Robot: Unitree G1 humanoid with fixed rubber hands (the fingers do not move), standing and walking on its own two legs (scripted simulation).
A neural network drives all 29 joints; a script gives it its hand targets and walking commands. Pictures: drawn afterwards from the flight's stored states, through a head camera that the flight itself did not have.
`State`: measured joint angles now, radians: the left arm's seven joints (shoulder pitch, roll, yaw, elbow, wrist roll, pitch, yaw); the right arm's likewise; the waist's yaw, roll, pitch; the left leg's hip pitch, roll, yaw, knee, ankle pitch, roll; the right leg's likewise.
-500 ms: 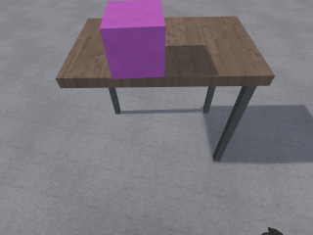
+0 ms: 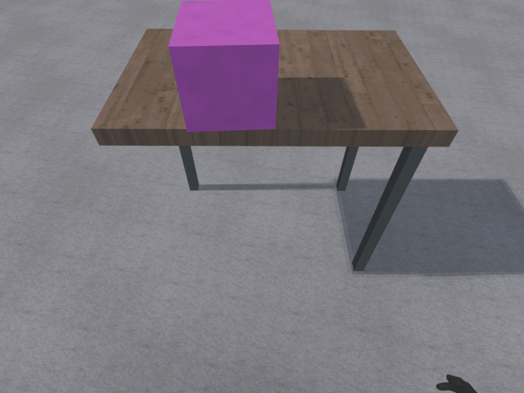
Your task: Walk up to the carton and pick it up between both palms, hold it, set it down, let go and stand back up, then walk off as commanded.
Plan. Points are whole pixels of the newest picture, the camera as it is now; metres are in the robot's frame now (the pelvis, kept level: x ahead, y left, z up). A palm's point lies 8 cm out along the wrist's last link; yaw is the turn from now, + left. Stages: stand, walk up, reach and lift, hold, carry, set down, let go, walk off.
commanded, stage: walk up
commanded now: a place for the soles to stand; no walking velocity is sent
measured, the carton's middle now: (228, 65) +0.78 +0.08 +0.11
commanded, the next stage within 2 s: none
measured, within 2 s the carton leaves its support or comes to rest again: neither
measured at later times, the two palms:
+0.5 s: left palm out of the picture +0.09 +0.39 -0.08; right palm out of the picture +0.14 -0.27 -0.08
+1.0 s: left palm out of the picture +0.18 +0.46 -0.10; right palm (385, 327) +0.24 -0.18 -0.03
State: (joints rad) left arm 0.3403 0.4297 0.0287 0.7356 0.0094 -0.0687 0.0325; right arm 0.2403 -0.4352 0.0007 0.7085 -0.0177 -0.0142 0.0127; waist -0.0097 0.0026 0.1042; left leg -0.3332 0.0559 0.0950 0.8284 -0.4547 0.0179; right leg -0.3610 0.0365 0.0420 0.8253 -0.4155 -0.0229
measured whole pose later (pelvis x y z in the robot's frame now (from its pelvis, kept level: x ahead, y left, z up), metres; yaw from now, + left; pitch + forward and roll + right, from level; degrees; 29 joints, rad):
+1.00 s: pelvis +0.14 +0.14 +0.02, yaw +3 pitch -3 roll -2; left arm 0.33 0.46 0.06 0.76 0.00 -0.04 0.01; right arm 0.29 -0.43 0.00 0.72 -0.02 -0.07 0.02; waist -0.01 -0.07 0.11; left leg -0.13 -0.12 0.10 0.57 -0.40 0.11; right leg -0.46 0.03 0.06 1.02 -0.24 -0.02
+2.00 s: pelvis +0.34 +0.07 -0.01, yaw +1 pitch -3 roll +1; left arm 0.32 0.46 0.09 0.76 0.03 0.02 -0.04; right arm 0.31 -0.45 0.00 0.76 -0.01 -0.08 -0.06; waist 0.01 -0.05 0.16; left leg -0.34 0.17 0.03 1.06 -0.55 -0.05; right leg -0.42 0.07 0.07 0.92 -0.45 -0.03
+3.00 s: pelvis +0.30 +0.16 +0.02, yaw +0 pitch -2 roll -6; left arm 0.31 0.43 0.08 0.81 0.01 -0.02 0.03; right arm 0.26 -0.41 0.00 0.77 -0.03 -0.03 -0.04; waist 0.01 -0.05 0.10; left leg -0.40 0.03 0.04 0.70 -0.27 0.06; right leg -0.42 0.09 0.09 1.04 -0.40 -0.03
